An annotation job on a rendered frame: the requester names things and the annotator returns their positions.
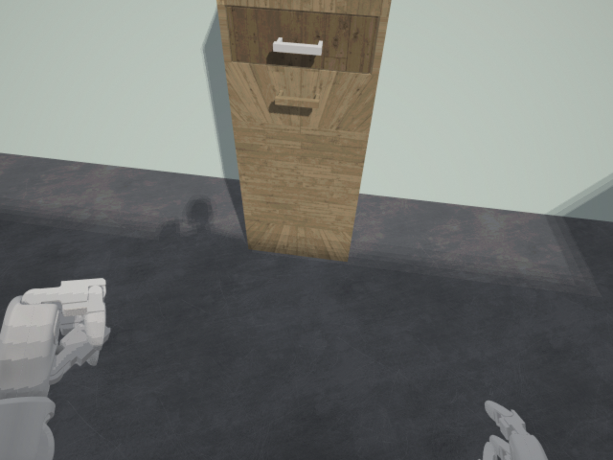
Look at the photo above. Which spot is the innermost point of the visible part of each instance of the right robot hand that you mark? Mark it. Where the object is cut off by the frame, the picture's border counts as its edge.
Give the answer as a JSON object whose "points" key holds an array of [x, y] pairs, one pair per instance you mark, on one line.
{"points": [[521, 445]]}

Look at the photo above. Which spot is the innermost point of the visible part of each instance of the handle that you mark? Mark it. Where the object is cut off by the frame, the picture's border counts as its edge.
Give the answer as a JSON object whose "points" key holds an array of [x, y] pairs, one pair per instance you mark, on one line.
{"points": [[293, 101], [297, 48]]}

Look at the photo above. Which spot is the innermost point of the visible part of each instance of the robot left forearm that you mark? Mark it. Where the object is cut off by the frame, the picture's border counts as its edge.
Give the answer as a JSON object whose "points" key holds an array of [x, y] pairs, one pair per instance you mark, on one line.
{"points": [[24, 434]]}

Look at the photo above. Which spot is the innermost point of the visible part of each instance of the cabinet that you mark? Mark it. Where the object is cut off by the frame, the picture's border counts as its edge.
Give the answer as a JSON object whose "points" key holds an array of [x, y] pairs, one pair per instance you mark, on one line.
{"points": [[300, 168]]}

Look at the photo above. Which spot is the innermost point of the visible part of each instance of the left robot hand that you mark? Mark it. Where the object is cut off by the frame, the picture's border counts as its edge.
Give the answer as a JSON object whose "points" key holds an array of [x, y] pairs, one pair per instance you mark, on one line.
{"points": [[30, 330]]}

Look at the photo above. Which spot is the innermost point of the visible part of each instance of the drawer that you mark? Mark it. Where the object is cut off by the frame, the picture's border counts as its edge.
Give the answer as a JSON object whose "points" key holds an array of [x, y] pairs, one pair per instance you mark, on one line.
{"points": [[348, 39]]}

